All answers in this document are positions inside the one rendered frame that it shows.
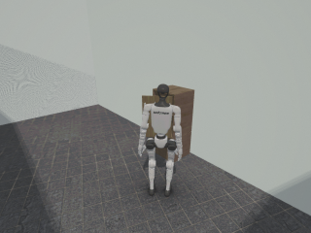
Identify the left robot hand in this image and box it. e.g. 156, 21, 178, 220
138, 144, 146, 156

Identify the right robot hand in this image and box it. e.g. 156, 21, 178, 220
174, 148, 183, 161

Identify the cupboard door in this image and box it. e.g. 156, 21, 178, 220
142, 95, 173, 138

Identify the robot left upper arm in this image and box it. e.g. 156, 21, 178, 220
141, 103, 153, 129

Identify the robot torso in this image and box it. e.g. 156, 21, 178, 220
151, 102, 173, 149

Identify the robot right upper arm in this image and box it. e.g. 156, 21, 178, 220
172, 105, 181, 132

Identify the robot left thigh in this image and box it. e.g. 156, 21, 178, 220
146, 138, 156, 168

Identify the left robot forearm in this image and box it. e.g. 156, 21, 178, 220
139, 122, 147, 145

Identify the right robot forearm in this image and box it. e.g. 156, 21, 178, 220
175, 125, 183, 149

